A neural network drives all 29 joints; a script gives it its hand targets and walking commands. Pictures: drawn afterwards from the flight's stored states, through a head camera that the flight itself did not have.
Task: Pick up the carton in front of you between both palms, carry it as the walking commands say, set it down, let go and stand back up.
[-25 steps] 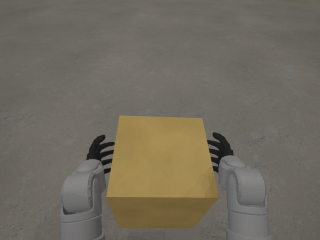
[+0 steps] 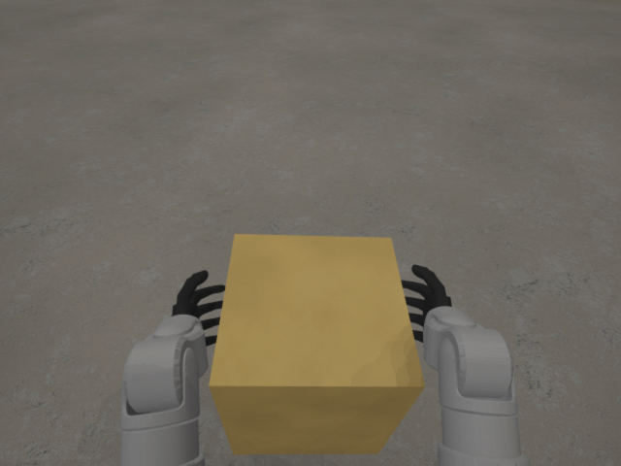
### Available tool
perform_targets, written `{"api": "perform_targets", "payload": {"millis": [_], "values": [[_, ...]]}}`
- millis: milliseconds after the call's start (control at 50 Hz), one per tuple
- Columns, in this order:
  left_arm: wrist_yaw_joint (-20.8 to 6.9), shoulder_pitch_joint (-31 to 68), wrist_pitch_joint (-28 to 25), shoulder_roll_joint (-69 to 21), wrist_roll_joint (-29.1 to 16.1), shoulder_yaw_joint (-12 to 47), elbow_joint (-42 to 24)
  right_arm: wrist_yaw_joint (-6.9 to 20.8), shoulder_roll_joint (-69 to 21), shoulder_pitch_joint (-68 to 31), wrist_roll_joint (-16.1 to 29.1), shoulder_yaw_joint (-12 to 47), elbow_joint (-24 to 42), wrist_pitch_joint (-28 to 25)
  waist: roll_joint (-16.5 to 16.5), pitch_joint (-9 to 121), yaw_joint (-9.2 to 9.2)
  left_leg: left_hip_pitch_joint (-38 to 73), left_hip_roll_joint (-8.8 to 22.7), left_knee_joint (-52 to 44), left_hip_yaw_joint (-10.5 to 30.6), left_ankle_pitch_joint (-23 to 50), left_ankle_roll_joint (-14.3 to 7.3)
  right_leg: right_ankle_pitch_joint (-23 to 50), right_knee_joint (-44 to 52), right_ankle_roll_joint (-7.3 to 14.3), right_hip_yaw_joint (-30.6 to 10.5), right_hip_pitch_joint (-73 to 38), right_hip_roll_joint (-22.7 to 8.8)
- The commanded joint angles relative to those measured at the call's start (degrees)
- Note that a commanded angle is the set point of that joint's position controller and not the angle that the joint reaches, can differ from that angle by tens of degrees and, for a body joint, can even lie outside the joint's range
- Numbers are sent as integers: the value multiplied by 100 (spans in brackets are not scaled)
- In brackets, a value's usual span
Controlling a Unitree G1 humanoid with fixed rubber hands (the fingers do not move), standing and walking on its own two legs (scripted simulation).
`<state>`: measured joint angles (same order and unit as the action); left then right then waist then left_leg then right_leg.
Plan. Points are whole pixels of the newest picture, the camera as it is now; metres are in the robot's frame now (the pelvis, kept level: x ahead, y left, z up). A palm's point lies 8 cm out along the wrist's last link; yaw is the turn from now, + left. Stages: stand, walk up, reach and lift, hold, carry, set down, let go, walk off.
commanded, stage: carry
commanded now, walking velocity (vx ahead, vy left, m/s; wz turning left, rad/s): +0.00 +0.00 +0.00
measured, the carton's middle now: (309, 349) +0.28 +0.01 +0.01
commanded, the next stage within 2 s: none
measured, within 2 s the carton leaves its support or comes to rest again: neither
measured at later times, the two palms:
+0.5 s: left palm (175, 366) +0.22 +0.16 +0.08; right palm (434, 361) +0.22 -0.13 +0.08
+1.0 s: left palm (186, 366) +0.24 +0.16 +0.04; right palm (421, 360) +0.24 -0.13 +0.04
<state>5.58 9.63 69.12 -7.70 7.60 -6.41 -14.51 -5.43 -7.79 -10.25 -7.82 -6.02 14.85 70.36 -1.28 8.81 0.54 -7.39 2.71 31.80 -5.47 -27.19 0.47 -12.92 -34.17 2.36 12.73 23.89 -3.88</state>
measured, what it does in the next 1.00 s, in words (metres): shifts its weight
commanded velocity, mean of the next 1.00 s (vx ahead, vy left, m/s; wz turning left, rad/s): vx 0.00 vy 0.00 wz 0.00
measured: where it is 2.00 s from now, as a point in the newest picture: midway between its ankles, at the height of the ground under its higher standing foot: outside the picture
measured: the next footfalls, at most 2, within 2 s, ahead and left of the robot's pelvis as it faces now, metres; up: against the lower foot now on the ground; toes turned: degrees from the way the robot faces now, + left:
none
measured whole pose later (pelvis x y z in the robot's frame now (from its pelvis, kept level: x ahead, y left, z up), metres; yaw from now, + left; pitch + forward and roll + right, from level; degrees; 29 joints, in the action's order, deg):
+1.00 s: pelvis -0.05 +0.01 +0.00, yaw +0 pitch +1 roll +0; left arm 1.5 15.1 39.3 -8.7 16.1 -12.1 15.6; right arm -1.6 -8.8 -15.4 -16.5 -11.6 -15.2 40.4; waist -0.5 4.9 0.2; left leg -10.2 0.3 32.4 -6.1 -23.3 -1.5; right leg -5.8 -29.3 1.9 11.8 24.2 -5.7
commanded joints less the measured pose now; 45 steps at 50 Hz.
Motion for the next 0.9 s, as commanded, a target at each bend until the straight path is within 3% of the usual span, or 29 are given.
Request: {"api": "perform_targets", "payload": {"millis": [0, 200, 340, 480, 660, 880], "values": [[-1608, 2857, 29, -5367, -2553, 4104, -455, 1538, -5303, -2704, 2425, 3958, 367, -74, -46, 1204, -42, -337, 624, -273, 321, 3497, -66, 2654, 16, 77, -655, -1409, -595], [-1612, 2781, 78, -5325, -2449, 4055, -267, 1567, -5269, -2708, 2404, 3967, 229, -31, 13, 898, -42, -644, 577, -566, 417, 2395, -163, 1833, 334, 2, -723, -1382, -630], [-1668, 2756, -173, -5420, -2284, 4070, 139, 1631, -5370, -2712, 2259, 4000, -128, -295, 22, 673, -46, -859, 565, -773, 494, 1795, -222, 1296, 529, -47, -760, -1313, -637], [-1723, 2788, -773, -5399, -2024, 3884, 490, 1665, -5363, -2750, 1994, 3854, -456, -890, 67, 631, -44, -973, 533, -868, 548, 1380, -282, 976, 671, -70, -804, -1342, -644], [-1752, 2554, -1644, -5117, -1480, 3383, 1107, 1682, -5110, -2515, 1437, 3392, -1094, -1766, 113, 752, -33, -948, 472, -770, 539, 1379, -305, 1144, 693, -42, -830, -1378, -674], [-1859, 3139, -3064, -5283, -711, 2422, 2540, 1776, -5274, -3038, 664, 2442, -2545, -3158, 129, 869, -33, -933, 452, -732, 549, 1386, -335, 1200, 699, -52, -837, -1426, -658]]}}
